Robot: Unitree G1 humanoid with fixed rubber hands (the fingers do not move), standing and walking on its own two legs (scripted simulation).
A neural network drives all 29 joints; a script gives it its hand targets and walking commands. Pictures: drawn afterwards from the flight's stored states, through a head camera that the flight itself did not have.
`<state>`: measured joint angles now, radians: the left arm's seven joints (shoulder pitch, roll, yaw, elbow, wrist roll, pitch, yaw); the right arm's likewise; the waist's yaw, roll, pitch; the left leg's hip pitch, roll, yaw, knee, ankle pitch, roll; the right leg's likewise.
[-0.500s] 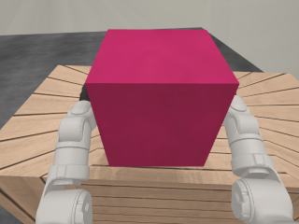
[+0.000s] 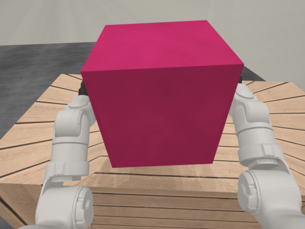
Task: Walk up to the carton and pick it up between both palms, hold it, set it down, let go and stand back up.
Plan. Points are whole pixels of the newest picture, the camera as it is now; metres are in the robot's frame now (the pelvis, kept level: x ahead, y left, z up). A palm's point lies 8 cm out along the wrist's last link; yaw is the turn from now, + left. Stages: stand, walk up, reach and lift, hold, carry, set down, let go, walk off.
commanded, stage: reach and lift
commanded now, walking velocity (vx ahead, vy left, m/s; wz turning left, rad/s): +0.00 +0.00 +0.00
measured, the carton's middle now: (159, 94) +0.41 +0.00 +0.21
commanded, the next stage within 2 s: hold in 1.00 s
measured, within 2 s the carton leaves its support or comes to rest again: neither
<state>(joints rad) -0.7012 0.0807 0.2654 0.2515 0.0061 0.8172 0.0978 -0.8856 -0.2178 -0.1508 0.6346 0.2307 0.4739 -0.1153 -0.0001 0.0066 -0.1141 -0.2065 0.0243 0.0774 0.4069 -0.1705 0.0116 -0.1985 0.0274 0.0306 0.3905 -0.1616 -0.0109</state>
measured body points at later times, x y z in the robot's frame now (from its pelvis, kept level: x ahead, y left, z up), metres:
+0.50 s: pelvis +0.00 +0.00 +0.00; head -0.06 +0.00 +0.45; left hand +0.38 +0.18 +0.23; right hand +0.41 -0.18 +0.27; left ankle +0.03 +0.11 -0.74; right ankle +0.03 -0.11 -0.74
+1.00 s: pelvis +0.00 +0.00 +0.00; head -0.06 +0.00 +0.45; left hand +0.38 +0.18 +0.24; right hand +0.41 -0.18 +0.28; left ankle +0.03 +0.11 -0.74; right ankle +0.03 -0.11 -0.74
